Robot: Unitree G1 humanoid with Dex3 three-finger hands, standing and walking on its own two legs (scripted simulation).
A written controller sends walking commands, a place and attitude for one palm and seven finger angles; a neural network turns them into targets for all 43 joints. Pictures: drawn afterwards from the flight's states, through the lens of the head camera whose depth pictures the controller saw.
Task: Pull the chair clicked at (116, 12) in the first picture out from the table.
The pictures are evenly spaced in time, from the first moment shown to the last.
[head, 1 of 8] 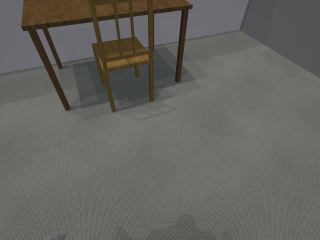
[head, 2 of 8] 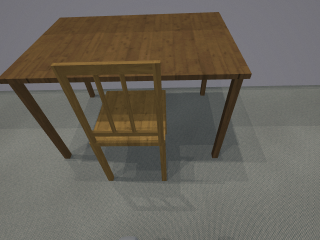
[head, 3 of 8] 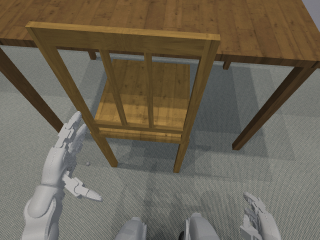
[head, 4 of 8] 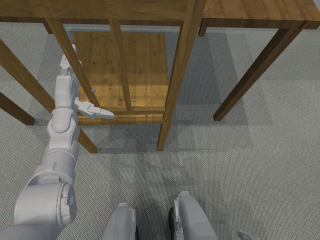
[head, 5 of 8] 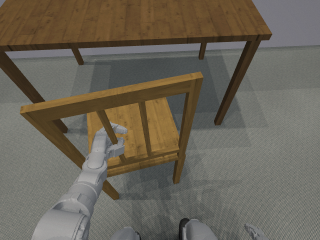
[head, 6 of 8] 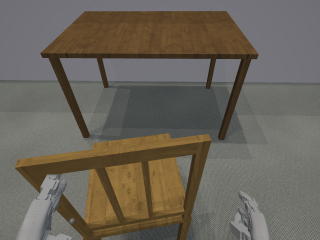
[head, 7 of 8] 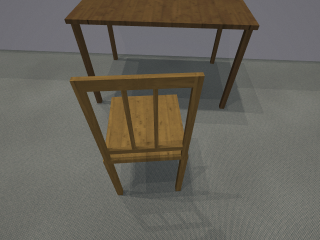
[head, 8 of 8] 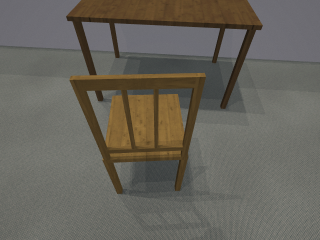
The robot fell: no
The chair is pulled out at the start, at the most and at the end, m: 0.00 0.62 0.61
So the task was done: yes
